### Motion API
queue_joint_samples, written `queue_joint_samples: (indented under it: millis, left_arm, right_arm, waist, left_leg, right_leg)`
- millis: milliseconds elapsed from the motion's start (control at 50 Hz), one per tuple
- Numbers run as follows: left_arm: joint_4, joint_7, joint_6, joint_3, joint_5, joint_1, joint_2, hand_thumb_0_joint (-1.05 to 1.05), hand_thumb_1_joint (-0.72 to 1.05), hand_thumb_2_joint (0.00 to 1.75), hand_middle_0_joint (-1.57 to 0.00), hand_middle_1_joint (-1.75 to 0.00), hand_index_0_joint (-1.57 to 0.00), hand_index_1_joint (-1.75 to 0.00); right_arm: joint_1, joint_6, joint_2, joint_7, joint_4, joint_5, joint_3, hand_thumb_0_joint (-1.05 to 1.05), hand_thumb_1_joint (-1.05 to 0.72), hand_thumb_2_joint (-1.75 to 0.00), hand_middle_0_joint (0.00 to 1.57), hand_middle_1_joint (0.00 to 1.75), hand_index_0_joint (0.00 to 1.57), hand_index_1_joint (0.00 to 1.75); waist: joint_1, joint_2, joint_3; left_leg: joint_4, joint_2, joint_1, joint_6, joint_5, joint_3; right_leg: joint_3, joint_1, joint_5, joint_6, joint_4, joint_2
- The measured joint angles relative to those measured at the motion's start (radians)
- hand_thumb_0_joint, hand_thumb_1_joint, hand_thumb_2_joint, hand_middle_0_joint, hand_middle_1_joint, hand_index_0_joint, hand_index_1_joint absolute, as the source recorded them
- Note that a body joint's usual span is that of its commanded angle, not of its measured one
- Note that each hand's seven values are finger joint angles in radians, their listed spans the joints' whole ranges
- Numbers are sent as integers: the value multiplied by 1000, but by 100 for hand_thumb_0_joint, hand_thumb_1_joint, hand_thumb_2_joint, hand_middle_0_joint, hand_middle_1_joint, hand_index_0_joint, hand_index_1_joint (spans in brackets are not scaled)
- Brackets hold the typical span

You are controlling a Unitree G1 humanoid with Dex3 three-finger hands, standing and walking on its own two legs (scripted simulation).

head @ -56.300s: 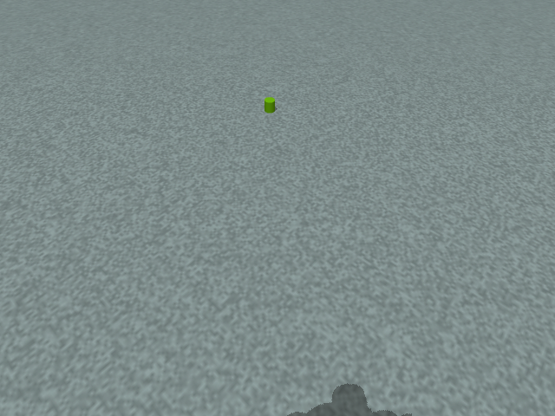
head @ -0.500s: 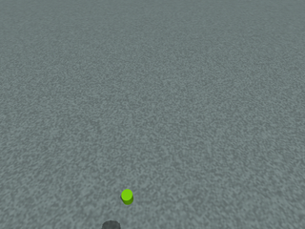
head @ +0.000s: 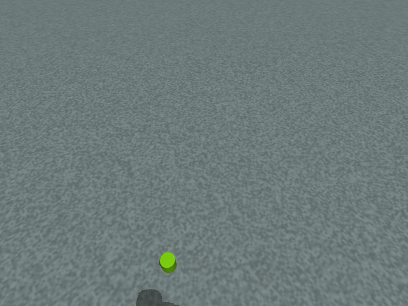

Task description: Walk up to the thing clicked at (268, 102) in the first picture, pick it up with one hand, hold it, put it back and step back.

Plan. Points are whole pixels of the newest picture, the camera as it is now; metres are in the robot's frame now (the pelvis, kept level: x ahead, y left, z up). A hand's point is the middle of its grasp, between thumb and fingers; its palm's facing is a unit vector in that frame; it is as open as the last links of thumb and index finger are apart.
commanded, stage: stand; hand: left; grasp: from above
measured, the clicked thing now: (168, 262) +0.46 +0.18 -0.74
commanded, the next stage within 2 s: step back in 0.92 s
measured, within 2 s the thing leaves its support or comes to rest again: neither
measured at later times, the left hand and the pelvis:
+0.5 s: hand out of the picture +0.08 +0.24 -0.16, palm faces +0.02 -0.94 -0.34, open 7.4 cm; pelvis +0.01 -0.01 +0.00, yaw +0 degrees
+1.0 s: hand out of the picture +0.08 +0.24 -0.16, palm faces +0.02 -0.94 -0.35, open 7.4 cm; pelvis -0.01 -0.01 +0.00, yaw +0 degrees
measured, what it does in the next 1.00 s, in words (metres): stands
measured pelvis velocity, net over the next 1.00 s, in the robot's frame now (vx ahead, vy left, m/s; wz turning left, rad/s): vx -0.01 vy -0.01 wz -0.01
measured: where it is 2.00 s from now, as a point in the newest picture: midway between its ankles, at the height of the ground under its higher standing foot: outside the picture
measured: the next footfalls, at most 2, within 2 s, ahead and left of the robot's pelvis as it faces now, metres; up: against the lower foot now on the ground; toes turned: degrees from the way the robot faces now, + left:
left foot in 1.24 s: -0.04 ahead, +0.15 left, +0.00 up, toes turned -3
right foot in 1.70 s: -0.12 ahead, -0.04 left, +0.00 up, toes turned -2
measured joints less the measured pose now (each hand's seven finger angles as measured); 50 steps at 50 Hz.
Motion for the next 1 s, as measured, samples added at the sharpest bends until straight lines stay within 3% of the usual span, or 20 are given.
queue_joint_samples:
  millis: [920,1000]
  left_arm:
    - [-17,-10,-7,-12,-7,-7,21,1,90,90,-21,-30,-20,-30]
    - [-63,-9,-3,14,-18,-16,27,1,90,90,-21,-30,-20,-30]
  right_arm:
    - [-6,-1,-19,9,-2,4,7,1,-91,-90,20,30,20,30]
    - [-34,18,-36,17,-38,14,-2,1,-91,-90,20,30,20,30]
  waist:
    - [-5,2,-9]
    - [-16,10,38]
  left_leg:
    - [-23,16,9,-15,4,6]
    - [110,19,-84,-3,-28,1]
  right_leg:
    - [5,-3,-2,-15,-4,15]
    - [-1,-57,-10,-21,50,22]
